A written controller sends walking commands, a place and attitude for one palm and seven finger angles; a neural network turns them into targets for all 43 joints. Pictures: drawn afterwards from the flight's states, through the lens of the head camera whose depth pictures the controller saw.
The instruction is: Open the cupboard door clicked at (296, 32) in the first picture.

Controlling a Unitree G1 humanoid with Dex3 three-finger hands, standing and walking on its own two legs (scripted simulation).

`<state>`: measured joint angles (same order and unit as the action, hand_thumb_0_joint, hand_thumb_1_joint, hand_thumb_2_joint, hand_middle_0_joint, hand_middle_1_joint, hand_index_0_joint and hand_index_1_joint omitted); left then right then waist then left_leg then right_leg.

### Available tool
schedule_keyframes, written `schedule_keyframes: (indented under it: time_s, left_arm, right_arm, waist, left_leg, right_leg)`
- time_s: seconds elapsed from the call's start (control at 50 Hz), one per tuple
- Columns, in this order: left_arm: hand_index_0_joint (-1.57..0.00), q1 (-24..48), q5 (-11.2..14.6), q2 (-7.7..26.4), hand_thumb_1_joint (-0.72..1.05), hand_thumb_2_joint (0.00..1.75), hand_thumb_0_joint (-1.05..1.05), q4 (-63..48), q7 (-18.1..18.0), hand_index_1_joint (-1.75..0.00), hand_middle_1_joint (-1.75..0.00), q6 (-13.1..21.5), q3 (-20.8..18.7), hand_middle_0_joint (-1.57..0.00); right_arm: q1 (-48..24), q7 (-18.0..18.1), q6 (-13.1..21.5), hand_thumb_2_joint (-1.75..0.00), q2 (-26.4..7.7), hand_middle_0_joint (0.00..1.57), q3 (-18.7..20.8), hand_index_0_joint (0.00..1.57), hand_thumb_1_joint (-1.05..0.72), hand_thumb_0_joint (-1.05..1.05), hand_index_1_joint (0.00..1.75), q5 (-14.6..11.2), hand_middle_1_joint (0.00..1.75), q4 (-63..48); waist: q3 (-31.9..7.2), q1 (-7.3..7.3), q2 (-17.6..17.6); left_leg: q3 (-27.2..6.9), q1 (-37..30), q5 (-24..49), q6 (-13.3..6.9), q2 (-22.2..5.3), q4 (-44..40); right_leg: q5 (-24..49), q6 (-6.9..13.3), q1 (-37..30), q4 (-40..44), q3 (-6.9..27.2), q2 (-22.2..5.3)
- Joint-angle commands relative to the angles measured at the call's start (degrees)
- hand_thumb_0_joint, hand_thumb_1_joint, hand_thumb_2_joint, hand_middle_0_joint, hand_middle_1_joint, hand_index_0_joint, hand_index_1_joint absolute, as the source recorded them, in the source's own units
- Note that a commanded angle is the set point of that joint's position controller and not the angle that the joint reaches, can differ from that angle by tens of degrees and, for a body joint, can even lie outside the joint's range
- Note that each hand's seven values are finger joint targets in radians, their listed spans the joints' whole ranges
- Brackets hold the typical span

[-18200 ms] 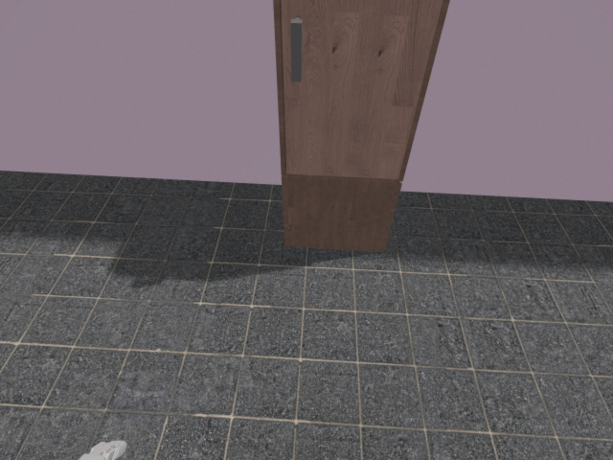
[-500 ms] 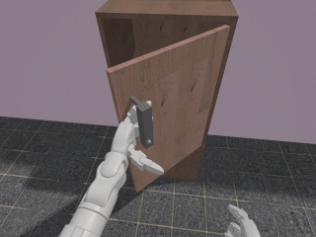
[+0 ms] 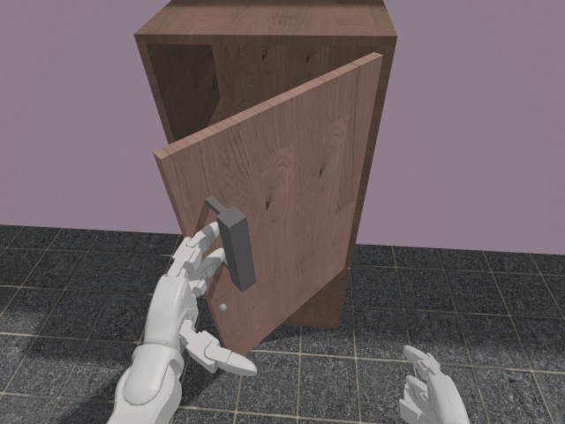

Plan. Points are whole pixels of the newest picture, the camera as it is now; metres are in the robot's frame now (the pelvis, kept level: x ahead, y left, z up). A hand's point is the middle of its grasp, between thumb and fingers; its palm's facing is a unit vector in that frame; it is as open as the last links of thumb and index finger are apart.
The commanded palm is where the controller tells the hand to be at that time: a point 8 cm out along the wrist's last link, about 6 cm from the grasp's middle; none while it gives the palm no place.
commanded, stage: slide the hand sideways off the handle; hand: left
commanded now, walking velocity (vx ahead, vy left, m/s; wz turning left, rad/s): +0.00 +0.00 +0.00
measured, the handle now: (229, 243) +0.33 +0.11 +0.10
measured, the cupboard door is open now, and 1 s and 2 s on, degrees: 47 47 47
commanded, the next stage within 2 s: draw the hand back to the body in 0.42 s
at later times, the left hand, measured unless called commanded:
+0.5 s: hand (173, 344) +0.19 +0.15 +0.09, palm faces +0.01 -1.00 -0.05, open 16.3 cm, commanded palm +0.17 +0.20 +0.09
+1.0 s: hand (123, 338) +0.18 +0.19 +0.12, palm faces +0.03 -1.00 -0.09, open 16.3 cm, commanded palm +0.15 +0.25 +0.13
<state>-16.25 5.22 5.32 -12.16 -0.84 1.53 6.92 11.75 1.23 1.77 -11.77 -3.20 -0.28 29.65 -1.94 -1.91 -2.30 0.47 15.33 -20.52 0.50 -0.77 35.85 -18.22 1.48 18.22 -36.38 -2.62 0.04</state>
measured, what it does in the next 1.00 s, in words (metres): stands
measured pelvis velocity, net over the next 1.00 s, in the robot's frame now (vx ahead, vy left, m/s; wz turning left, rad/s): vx -0.01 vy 0.02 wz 0.03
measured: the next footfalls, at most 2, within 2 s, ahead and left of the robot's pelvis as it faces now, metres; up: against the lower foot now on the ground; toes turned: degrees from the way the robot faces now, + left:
none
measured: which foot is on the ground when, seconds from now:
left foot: down 0.00-1.00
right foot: down 0.00-1.00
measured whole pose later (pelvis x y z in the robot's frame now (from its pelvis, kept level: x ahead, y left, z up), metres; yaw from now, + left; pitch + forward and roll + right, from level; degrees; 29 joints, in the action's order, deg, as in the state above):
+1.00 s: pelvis -0.01 +0.02 -0.01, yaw +2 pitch -1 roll -1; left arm -25.8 13.6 13.6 -23.4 11.4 0.2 -6.7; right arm 13.7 4.3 13.8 -13.0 -4.7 -2.0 31.3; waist -2.6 -3.6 -3.0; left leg -1.2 17.5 -22.4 -0.9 0.3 40.6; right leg -19.0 0.0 18.2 -37.9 -4.2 -1.1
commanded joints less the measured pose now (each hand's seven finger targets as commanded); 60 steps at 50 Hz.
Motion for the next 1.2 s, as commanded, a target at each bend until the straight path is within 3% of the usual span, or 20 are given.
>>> schedule_keyframes:
  time_s: [0.0, 0.06, 0.12, 0.22, 0.36, 0.42, 0.46, 0.5, 0.52, 0.58, 0.7, 0.74, 0.82, 0.9, 1.0, 1.02, 1.06, 1.08, 1.16, 1.18]
  left_arm:
    - [-0.15, 3.2, 0.5, 4.1, -0.5, 0.3, 0.0, -16.5, 1.3, -0.3, -0.3, 5.1, -5.1, -0.15]
    - [-0.15, 1.6, 0.9, 4.1, -0.5, 0.3, 0.0, -19.2, 3.3, -0.3, -0.3, 6.5, -4.3, -0.15]
    - [-0.15, -1.7, 2.4, 6.7, -0.5, 0.3, 0.0, -18.5, 5.3, -0.3, -0.3, 7.6, -7.7, -0.15]
    - [-0.15, -5.0, 4.7, 8.1, -0.5, 0.3, 0.0, -19.4, 8.0, -0.3, -0.3, 9.3, -10.1, -0.15]
    - [-0.15, -7.4, 7.1, 10.5, -0.5, 0.3, 0.0, -18.3, 10.8, -0.3, -0.3, 10.1, -14.0, -0.15]
    - [-0.15, -2.5, 7.3, 9.9, -0.5, 0.3, 0.0, -17.9, 11.1, -0.3, -0.3, 10.4, -12.6, -0.15]
    - [-0.15, -1.9, 7.6, 8.5, -0.5, 0.3, 0.0, -18.8, 11.2, -0.3, -0.3, 10.8, -11.0, -0.15]
    - [-0.15, -1.8, 7.5, 8.0, -0.5, 0.3, 0.0, -18.8, 11.1, -0.3, -0.3, 11.0, -10.0, -0.15]
    - [-0.15, -2.4, 7.4, 9.7, -0.5, 0.3, 0.0, -19.6, 10.9, -0.3, -0.3, 11.1, -11.6, -0.15]
    - [-0.15, -6.8, 6.9, 13.2, -0.5, 0.3, 0.0, -20.0, 10.2, -0.3, -0.3, 10.2, -15.5, -0.15]
    - [-0.15, -5.9, 8.1, 10.2, -0.5, 0.3, 0.0, -21.8, 10.0, -0.3, -0.3, 6.5, -13.8, -0.15]
    - [-0.15, -6.0, 8.4, 11.3, -0.5, 0.3, 0.0, -21.9, 10.4, -0.3, -0.3, 5.3, -15.4, -0.15]
    - [-0.15, -3.4, 8.4, 12.4, -0.5, 0.3, 0.0, -24.8, 11.1, -0.3, -0.3, 3.9, -15.7, -0.15]
    - [-0.15, -3.1, 9.1, 13.8, -0.5, 0.3, 0.0, -24.9, 12.0, -0.3, -0.3, 2.9, -17.8, -0.15]
    - [-0.16, -2.2, 9.8, 14.7, -0.32, 0.37, 0.0, -24.9, 12.8, -0.3, -0.3, 1.2, -19.4, -0.16]
    - [-0.16, -0.3, 1.2, 21.5, -0.29, 0.39, 0.0, -30.4, 4.4, -0.3, -0.3, 3.7, -20.1, -0.16]
    - [-0.16, -8.4, -0.2, 14.9, -0.22, 0.42, 0.0, -24.9, -0.6, -0.3, -0.3, 3.1, -17.4, -0.16]
    - [-0.16, -8.6, -0.8, 15.6, -0.18, 0.43, 0.0, -25.0, -1.6, -0.3, -0.3, 3.2, -18.0, -0.16]
    - [-0.17, -7.4, -2.9, 17.2, -0.05, 0.5, 0.0, -27.2, -4.5, -0.3, -0.3, 5.0, -19.0, -0.17]
    - [-0.17, -7.3, -3.1, 17.7, -0.01, 0.51, 0.0, -26.4, -5.0, -0.3, -0.3, 4.9, -19.3, -0.17]
  right_arm:
    - [-6.2, 0.7, 4.5, -0.9, -4.9, 0.2, 2.3, 0.2, -0.9, 0.0, 0.3, 0.2, 0.3, -10.4]
    - [-5.2, 1.0, 5.8, -0.9, -5.1, 0.2, 2.4, 0.2, -0.9, 0.0, 0.3, 0.1, 0.3, -10.8]
    - [-4.4, 1.6, 7.0, -0.9, -5.4, 0.2, 2.5, 0.2, -0.9, 0.0, 0.3, 0.0, 0.3, -10.3]
    - [-3.9, 2.0, 9.3, -0.9, -5.7, 0.2, 2.5, 0.2, -0.9, 0.0, 0.3, -0.2, 0.3, -10.2]
    - [-3.5, 2.6, 11.5, -0.9, -6.4, 0.2, 2.5, 0.2, -0.9, 0.0, 0.3, -0.4, 0.3, -9.9]
    - [-3.8, 3.0, 12.5, -0.9, -6.7, 0.2, 2.5, 0.2, -0.9, 0.0, 0.3, -0.7, 0.3, -9.3]
    - [-3.7, 3.0, 13.7, -0.9, -6.6, 0.2, 2.4, 0.2, -0.9, 0.0, 0.3, -0.7, 0.3, -9.4]
    - [-3.7, 3.1, 14.6, -0.9, -6.6, 0.2, 2.4, 0.2, -0.9, 0.0, 0.3, -0.8, 0.3, -9.3]
    - [-3.3, 3.1, 15.0, -0.9, -6.8, 0.2, 2.6, 0.2, -0.9, 0.0, 0.3, -0.8, 0.3, -9.2]
    - [-3.3, 3.0, 15.4, -0.9, -6.8, 0.2, 2.6, 0.2, -0.9, 0.0, 0.3, -0.8, 0.3, -8.8]
    - [-4.9, 2.8, 15.4, -0.9, -6.7, 0.2, 1.9, 0.2, -0.9, 0.0, 0.3, -1.3, 0.3, -9.5]
    - [-4.8, 3.1, 15.3, -0.9, -6.9, 0.2, 1.9, 0.2, -0.9, 0.0, 0.3, -1.5, 0.3, -9.2]
    - [-4.8, 3.4, 15.7, -0.9, -7.1, 0.2, 1.6, 0.2, -0.9, 0.0, 0.3, -1.5, 0.3, -9.1]
    - [-5.0, 3.7, 15.8, -0.9, -7.2, 0.2, 1.4, 0.2, -0.9, 0.0, 0.3, -1.6, 0.3, -8.5]
    - [-5.5, 3.9, 16.2, -0.9, -7.3, 0.2, 1.1, 0.2, -0.9, 0.0, 0.3, -1.8, 0.3, -7.9]
    - [-5.8, 4.8, 15.5, -0.9, -6.7, 0.2, 1.4, 0.2, -0.9, 0.0, 0.3, -0.3, 0.3, -7.4]
    - [-4.9, 4.7, 14.7, -0.9, -5.9, 0.2, 1.1, 0.2, -0.9, 0.0, 0.3, 0.4, 0.3, -6.7]
    - [-5.7, 4.6, 14.1, -0.9, -6.2, 0.2, 1.4, 0.2, -0.9, 0.0, 0.3, 0.4, 0.3, -6.1]
    - [-6.5, 4.2, 12.7, -0.9, -6.0, 0.2, 1.4, 0.2, -0.9, 0.0, 0.3, 0.7, 0.3, -5.3]
    - [-6.9, 4.3, 12.5, -0.9, -6.2, 0.2, 1.4, 0.2, -0.9, 0.0, 0.3, 0.8, 0.3, -4.9]
  waist:
    - [-6.9, 0.12, 4.9]
    - [-7.5, 0.58, 4.2]
    - [-7.4, 0.41, 5.5]
    - [-7.9, 0.09, 3.8]
    - [-6.4, -0.14, 5.4]
    - [-4.3, 0.99, 4.4]
    - [-5.2, 0.78, 2.0]
    - [-5.9, 0.75, 2.8]
    - [-7.7, 0.27, 2.4]
    - [-9.7, -1.39, 1.9]
    - [-4.5, -0.82, 2.3]
    - [-3.7, -0.99, 2.9]
    - [-4.4, -0.67, 0.1]
    - [-4.4, -0.95, 1.2]
    - [-3.8, -1.32, -0.9]
    - [-2.8, -2.21, -1.1]
    - [0.5, -1.31, 2.9]
    - [0.3, -1.63, 3.0]
    - [-0.4, -1.49, -3.2]
    - [0.6, -1.53, -2.7]
  left_leg:
    - [0.2, 1.9, 12.8, -1.7, 1.4, -2.8]
    - [-0.1, 2.0, 13.0, -1.9, 1.7, -1.8]
    - [-0.4, 3.4, 12.6, -1.8, 1.8, -0.7]
    - [-0.8, 4.6, 12.1, -1.7, 2.0, 0.5]
    - [-1.3, 7.6, 9.7, -1.5, 2.1, 1.7]
    - [-1.5, 8.1, 7.5, -1.5, 2.1, 1.9]
    - [-1.8, 7.4, 6.9, -1.5, 2.2, 1.8]
    - [-2.2, 7.0, 7.0, -1.5, 2.1, 1.6]
    - [-2.3, 6.5, 7.5, -1.5, 2.0, 1.5]
    - [-2.3, 6.2, 9.7, -1.5, 1.9, 0.6]
    - [-2.5, 6.2, 7.8, -1.3, 1.4, -1.4]
    - [-2.6, 5.9, 7.0, -1.3, 1.4, -1.9]
    - [-3.0, 4.2, 7.2, -1.2, 1.4, -2.6]
    - [-3.4, 3.5, 8.1, -1.2, 1.2, -3.2]
    - [-3.9, 2.1, 8.8, -0.8, 1.1, -4.6]
    - [-3.6, 2.3, 8.4, -1.5, 0.8, -7.1]
    - [-3.6, 2.2, 8.2, -1.1, 0.6, -8.2]
    - [-3.4, 1.4, 9.3, -1.2, 0.3, -8.6]
    - [-2.8, -2.4, 11.6, -0.9, 0.0, -11.3]
    - [-2.8, -2.5, 11.8, -1.0, -0.1, -11.8]
  right_leg:
    - [17.2, -0.4, -5.8, 4.4, 1.2, -0.3]
    - [18.0, -0.6, -5.2, 3.7, 1.4, -0.4]
    - [18.2, -1.0, -5.2, 3.7, 2.3, -0.7]
    - [17.8, -1.1, -4.8, 3.1, 2.9, -1.0]
    - [13.1, -1.4, -3.5, 3.5, 3.9, -1.3]
    - [7.3, -1.2, -0.9, 4.1, 3.7, -1.2]
    - [5.7, -0.9, -0.2, 3.8, 3.1, -1.0]
    - [5.6, -0.8, -0.2, 3.3, 2.4, -0.9]
    - [6.2, -0.7, -0.7, 2.7, 2.1, -0.8]
    - [9.3, -0.3, -3.3, 1.6, 1.3, -0.7]
    - [7.1, -0.5, -1.3, 2.6, -0.5, -0.1]
    - [5.8, -0.5, -1.3, 3.1, -0.7, 0.1]
    - [5.7, -0.4, -1.5, 3.4, -1.0, 0.2]
    - [6.4, -0.4, -2.4, 3.9, -1.3, 0.4]
    - [6.8, -0.2, -3.4, 4.6, -2.0, 0.5]
    - [6.3, 0.2, -6.3, 7.3, 0.5, -0.2]
    - [5.6, 0.1, -5.9, 8.7, -0.1, -0.7]
    - [6.4, 0.2, -7.3, 9.6, 0.2, -0.7]
    - [7.9, 0.3, -9.6, 11.0, 0.2, -0.8]
    - [8.0, 0.4, -10.1, 11.9, 0.2, -0.8]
